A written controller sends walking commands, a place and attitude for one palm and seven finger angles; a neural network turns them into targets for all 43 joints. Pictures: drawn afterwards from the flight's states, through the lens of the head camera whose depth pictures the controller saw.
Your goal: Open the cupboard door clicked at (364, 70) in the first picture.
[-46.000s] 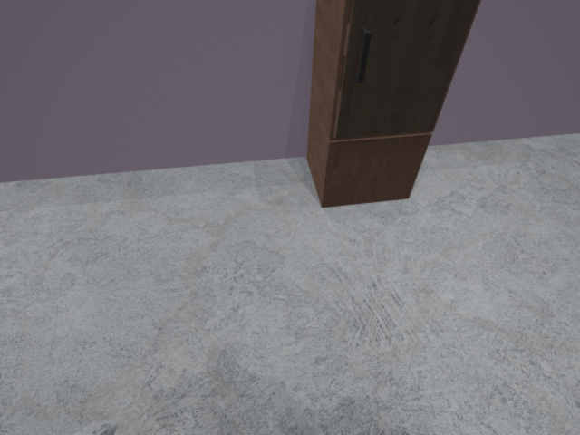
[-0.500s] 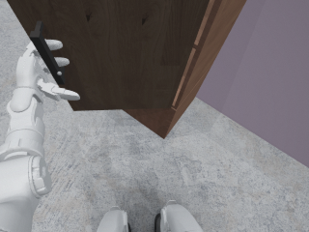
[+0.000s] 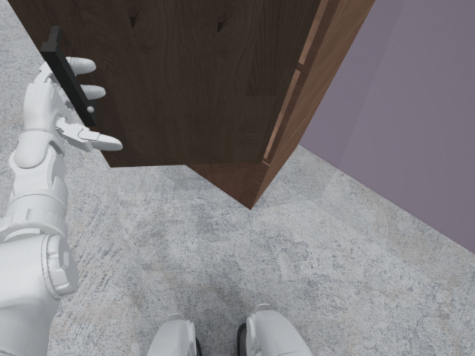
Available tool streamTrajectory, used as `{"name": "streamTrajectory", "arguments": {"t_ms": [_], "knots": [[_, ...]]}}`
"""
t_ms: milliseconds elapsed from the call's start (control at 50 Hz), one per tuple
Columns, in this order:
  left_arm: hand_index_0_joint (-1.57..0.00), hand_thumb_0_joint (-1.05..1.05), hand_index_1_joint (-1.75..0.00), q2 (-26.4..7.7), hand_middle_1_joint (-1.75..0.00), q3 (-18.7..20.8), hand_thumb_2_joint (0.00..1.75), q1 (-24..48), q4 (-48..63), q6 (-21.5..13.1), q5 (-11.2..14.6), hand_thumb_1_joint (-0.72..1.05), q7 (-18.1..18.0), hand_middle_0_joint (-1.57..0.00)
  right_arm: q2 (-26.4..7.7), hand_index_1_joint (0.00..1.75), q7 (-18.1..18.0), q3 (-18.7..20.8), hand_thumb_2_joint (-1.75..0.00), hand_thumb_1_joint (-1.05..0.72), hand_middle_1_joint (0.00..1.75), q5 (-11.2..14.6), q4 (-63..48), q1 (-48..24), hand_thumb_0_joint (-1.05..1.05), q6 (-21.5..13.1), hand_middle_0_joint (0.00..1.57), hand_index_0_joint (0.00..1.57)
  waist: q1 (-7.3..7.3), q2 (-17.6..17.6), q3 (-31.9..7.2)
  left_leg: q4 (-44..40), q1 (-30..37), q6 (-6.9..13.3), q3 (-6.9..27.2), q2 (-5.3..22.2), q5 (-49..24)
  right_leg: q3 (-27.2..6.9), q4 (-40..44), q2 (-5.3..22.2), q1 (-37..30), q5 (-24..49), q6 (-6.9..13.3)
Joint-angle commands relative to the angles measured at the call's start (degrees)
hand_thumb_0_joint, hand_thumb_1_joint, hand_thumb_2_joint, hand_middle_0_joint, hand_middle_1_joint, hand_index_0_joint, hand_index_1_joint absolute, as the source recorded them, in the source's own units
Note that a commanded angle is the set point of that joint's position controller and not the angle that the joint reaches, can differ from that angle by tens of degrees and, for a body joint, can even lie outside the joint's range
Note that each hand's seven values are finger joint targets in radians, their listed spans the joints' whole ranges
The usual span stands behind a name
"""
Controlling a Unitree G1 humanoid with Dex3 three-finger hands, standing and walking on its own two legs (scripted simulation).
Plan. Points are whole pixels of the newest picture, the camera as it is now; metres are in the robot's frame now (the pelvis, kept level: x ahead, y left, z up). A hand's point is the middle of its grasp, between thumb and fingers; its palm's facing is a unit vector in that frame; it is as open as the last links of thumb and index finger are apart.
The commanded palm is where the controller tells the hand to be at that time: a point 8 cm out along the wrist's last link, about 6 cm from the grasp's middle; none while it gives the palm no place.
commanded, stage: close the thumb around the handle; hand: left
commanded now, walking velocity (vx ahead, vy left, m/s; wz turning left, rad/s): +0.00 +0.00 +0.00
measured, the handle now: (75, 81) +0.55 +0.23 +0.07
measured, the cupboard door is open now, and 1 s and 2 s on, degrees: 41 43 85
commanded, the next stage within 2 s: pull the door open along its arc in 0.64 s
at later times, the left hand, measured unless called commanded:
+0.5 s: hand (89, 108) +0.50 +0.20 +0.06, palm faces +0.01 -1.00 -0.01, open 6.5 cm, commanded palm +0.48 +0.24 +0.06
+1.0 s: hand (89, 118) +0.48 +0.20 +0.06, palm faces +0.00 -1.00 -0.02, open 5.5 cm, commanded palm +0.44 +0.24 +0.06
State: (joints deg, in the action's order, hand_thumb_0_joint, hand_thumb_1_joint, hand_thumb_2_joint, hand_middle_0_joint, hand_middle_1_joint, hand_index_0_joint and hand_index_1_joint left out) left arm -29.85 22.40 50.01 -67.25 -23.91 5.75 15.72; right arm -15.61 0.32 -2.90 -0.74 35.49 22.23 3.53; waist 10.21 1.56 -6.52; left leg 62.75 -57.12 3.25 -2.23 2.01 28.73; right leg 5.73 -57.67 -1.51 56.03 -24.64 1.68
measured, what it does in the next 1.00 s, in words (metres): stands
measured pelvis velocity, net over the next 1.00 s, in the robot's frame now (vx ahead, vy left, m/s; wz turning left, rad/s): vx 0.01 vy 0.00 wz -0.01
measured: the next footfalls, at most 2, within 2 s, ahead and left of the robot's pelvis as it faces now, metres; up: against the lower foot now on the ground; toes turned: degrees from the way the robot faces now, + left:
none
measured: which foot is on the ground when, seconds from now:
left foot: down 0.00-1.00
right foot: down 0.00-1.00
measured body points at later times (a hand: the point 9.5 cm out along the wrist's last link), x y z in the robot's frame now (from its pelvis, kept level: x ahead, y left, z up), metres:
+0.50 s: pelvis +0.00 +0.00 +0.00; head +0.14 +0.03 +0.43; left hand +0.50 +0.25 +0.07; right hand +0.01 -0.26 -0.11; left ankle +0.00 +0.08 -0.66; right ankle +0.02 -0.11 -0.66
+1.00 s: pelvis +0.01 +0.00 +0.01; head +0.13 +0.02 +0.44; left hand +0.48 +0.25 +0.07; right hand +0.02 -0.26 -0.10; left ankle +0.00 +0.08 -0.66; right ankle +0.02 -0.11 -0.66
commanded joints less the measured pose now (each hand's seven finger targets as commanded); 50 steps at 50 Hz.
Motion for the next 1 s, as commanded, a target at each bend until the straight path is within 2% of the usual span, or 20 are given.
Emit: {"name": "streamTrajectory", "arguments": {"t_ms": [0,100,160,180,200,240,320,420,460,500,560,660,700,720,740,780,880,900,940,980], "knots": [[-0.32,0.0,-1.22,-15.35,-1.22,2.53,0.4,25.67,12.58,-4.6,0.89,-0.28,-0.38,-0.32,-10.89,0.3,-1.09,3.9,-0.9,-0.9,0.3,-0.07,-2.38,9.86,0.0,-0.71,0.2,0.2,0.43,7.19,-27.57,-6.73,21.48,-1.79,6.4,-0.21,-24.98,-3.95,5.3,-1.6,-11.06,17.2,-0.33],[-0.34,0.0,-1.25,-15.76,-1.25,2.94,0.52,24.24,12.43,-4.36,1.1,0.0,0.36,-0.34,-10.78,0.3,-1.09,3.76,-0.9,-0.9,0.3,0.04,-2.67,9.94,0.0,-0.58,0.2,0.2,-0.37,8.32,-28.52,-6.82,22.09,-2.0,6.34,-0.28,-26.62,-3.76,5.06,-1.61,-11.77,18.34,-0.16],[-0.35,0.0,-1.27,-14.08,-1.27,1.43,0.59,24.34,11.86,-3.74,1.14,0.17,0.69,-0.35,-10.69,0.3,-1.07,3.75,-0.9,-0.9,0.3,0.1,-2.56,9.77,0.0,-0.56,0.2,0.2,0.46,7.85,-26.64,-6.88,21.39,-1.81,6.15,-0.18,-24.64,-3.82,5.58,-1.66,-10.64,17.04,-0.32],[-0.35,0.0,-1.28,-15.18,-1.28,2.26,0.61,25.2,13.03,-4.17,1.31,0.23,0.68,-0.35,-10.79,0.3,-1.2,3.77,-0.9,-0.9,0.3,0.01,-2.77,9.96,0.0,-0.64,0.2,0.2,0.24,7.51,-27.17,-6.82,21.76,-1.77,6.48,-0.15,-25.78,-3.66,5.19,-1.74,-11.06,17.57,-0.12],[-0.36,0.0,-1.28,-14.71,-1.28,1.44,0.64,25.17,13.52,-4.29,0.94,0.28,0.79,-0.36,-10.77,0.3,-1.16,3.81,-0.9,-0.9,0.3,0.11,-2.66,9.78,0.0,-0.55,0.2,0.2,0.02,9.7,-28.2,-6.93,23.31,-2.19,6.69,-0.05,-26.69,-3.62,5.12,-1.65,-10.11,17.42,-0.11],[-0.36,0.0,-1.3,-12.59,-1.3,0.5,0.68,25.09,12.82,-4.06,1.41,0.4,0.67,-0.36,-10.66,0.3,-1.04,3.89,-0.9,-0.9,0.3,0.01,-2.32,9.79,0.0,-0.65,0.2,0.2,0.41,9.06,-26.99,-6.98,23.7,-2.28,6.95,0.06,-26.34,-3.32,5.44,-1.77,-9.07,16.63,-0.15],[-0.38,0.0,-1.32,-12.16,-1.32,0.84,0.78,24.22,13.65,-4.34,1.81,0.62,0.27,-0.38,-10.79,0.3,-0.96,4.22,-0.9,-0.9,0.3,-0.09,-2.03,10.16,0.0,-0.66,0.2,0.2,0.1,8.69,-29.28,-6.9,25.95,-2.65,7.44,0.26,-29.01,-3.01,5.27,-1.81,-8.88,17.3,-0.17],[-0.4,0.0,-1.35,-11.78,-1.35,0.13,0.9,24.3,10.98,-3.37,0.98,0.9,-0.66,-0.4,-10.62,0.3,-0.87,3.86,-0.9,-0.9,0.3,0.02,-2.07,9.87,0.0,-0.42,0.2,0.2,0.75,6.36,-24.24,-7.46,21.41,-2.07,6.79,-0.09,-24.41,-3.11,5.64,-1.66,-9.06,15.7,-0.29],[-0.4,0.0,-1.35,-13.67,-1.35,1.33,0.9,23.37,11.33,-3.52,0.43,0.9,-0.82,-0.4,-10.8,0.3,-0.92,3.98,-0.9,-0.9,0.3,-0.02,-2.49,10.04,0.0,-0.39,0.2,0.2,0.12,6.03,-25.55,-7.49,20.99,-1.86,6.52,-0.28,-24.19,-3.58,5.71,-1.68,-10.96,16.39,-0.21],[-0.4,0.0,-1.35,-14.07,-1.35,1.94,0.9,23.44,13.48,-4.37,0.68,0.9,-0.65,-0.4,-10.66,0.3,-0.91,4.07,-0.9,-0.9,0.3,-0.15,-2.7,10.07,0.0,-0.47,0.2,0.2,-0.44,7.85,-28.85,-7.02,23.21,-2.11,6.58,-0.25,-27.47,-3.62,5.25,-1.64,-11.45,18.37,-0.17],[-0.4,0.0,-1.35,-12.5,-1.35,0.82,0.9,23.0,12.72,-4.51,1.24,0.9,-0.05,-0.4,-10.5,0.3,-0.85,3.99,-0.9,-0.9,0.3,0.01,-2.54,9.57,0.0,-0.42,0.2,0.2,0.07,7.3,-27.29,-6.82,22.72,-2.13,6.29,-0.14,-27.0,-3.69,5.44,-1.7,-11.0,18.36,-0.23],[-0.4,0.0,-1.35,-13.47,-1.35,1.2,0.9,23.3,11.61,-3.95,1.06,0.9,0.01,-0.4,-10.68,0.3,-1.08,3.86,-0.9,-0.9,0.3,0.16,-2.6,9.62,0.0,-0.42,0.2,0.2,0.19,6.14,-25.86,-7.25,20.59,-1.81,6.27,-0.29,-24.13,-3.77,5.64,-1.65,-11.43,16.99,-0.27],[-0.4,0.0,-1.35,-13.85,-1.35,1.29,0.9,24.71,11.94,-4.05,0.91,0.9,-0.01,-0.4,-10.69,0.3,-1.24,3.89,-0.9,-0.9,0.3,0.04,-2.25,9.8,0.0,-0.51,0.2,0.2,0.41,7.14,-26.28,-6.97,21.32,-1.88,6.48,-0.2,-25.07,-3.72,5.34,-1.56,-10.64,17.35,-0.28],[-0.4,0.0,-1.35,-12.48,-1.35,0.12,0.9,24.99,12.11,-4.01,0.81,0.9,0.13,-0.4,-10.55,0.3,-1.18,3.91,-0.9,-0.9,0.3,0.1,-2.22,9.7,0.0,-0.55,0.2,0.2,0.62,8.14,-26.36,-6.98,22.17,-2.05,6.66,-0.2,-25.4,-3.54,5.28,-1.54,-9.61,16.99,-0.24],[-0.4,0.0,-1.35,-13.63,-1.35,1.68,0.9,22.09,11.51,-3.78,1.0,0.9,0.15,-0.4,-10.72,0.3,-1.11,4.02,-0.9,-0.9,0.3,0.07,-2.45,9.83,0.0,-0.51,0.2,0.2,-0.41,7.97,-26.61,-6.95,22.05,-2.01,6.32,-0.24,-25.63,-3.62,5.44,-1.6,-10.32,17.19,-0.13],[-0.4,0.0,-1.35,-13.05,-1.35,1.9,0.9,19.17,12.66,-3.83,1.73,0.9,0.6,-0.4,-10.62,0.3,-1.06,4.04,-0.9,-0.9,0.3,0.08,-3.34,9.8,0.0,-0.47,0.2,0.2,-1.0,6.45,-28.33,-6.96,22.27,-1.75,6.01,-0.45,-27.29,-3.66,5.21,-1.69,-12.51,19.11,-0.11],[-0.4,0.0,-1.35,-11.97,-1.35,1.86,0.9,12.04,18.59,-3.76,3.09,0.9,1.36,-0.4,-10.24,0.3,-0.7,4.38,-0.9,-0.9,0.3,0.59,-5.01,8.8,0.0,-0.05,0.2,0.2,-3.15,6.74,-30.53,-8.0,24.54,-2.02,5.45,-0.37,-32.21,-3.5,5.54,-1.78,-16.26,22.7,-0.07],[-0.4,0.0,-1.35,-11.67,-1.35,1.68,0.9,9.83,19.8,-3.6,3.17,0.9,1.37,-0.4,-10.07,0.3,-0.59,4.46,-0.9,-0.9,0.3,0.78,-5.17,8.37,0.0,0.08,0.2,0.2,-3.83,8.0,-30.83,-8.3,25.41,-2.32,5.29,-0.2,-33.53,-3.5,5.74,-1.73,-16.43,23.37,-0.16],[-0.4,0.0,-1.35,-9.68,-1.35,0.82,0.9,4.69,21.81,-3.05,3.94,0.9,1.39,-0.4,-9.8,0.3,-0.32,4.58,-0.9,-0.9,0.3,1.14,-6.14,7.61,0.0,0.23,0.2,0.2,-4.38,5.35,-28.95,-9.14,24.36,-2.08,4.78,-0.27,-32.77,-3.4,6.48,-1.82,-18.13,23.85,-0.22],[-0.4,0.0,-1.35,-8.73,-1.35,0.93,0.9,-0.4,25.95,-3.1,4.96,0.9,1.27,-0.4,-9.59,0.3,-0.17,4.78,-0.9,-0.9,0.3,1.33,-7.51,6.84,0.0,0.05,0.2,0.2,-5.41,3.92,-29.3,-9.98,23.64,-1.66,4.17,-0.59,-33.03,-3.62,6.89,-1.81,-21.65,25.73,-0.11]]}}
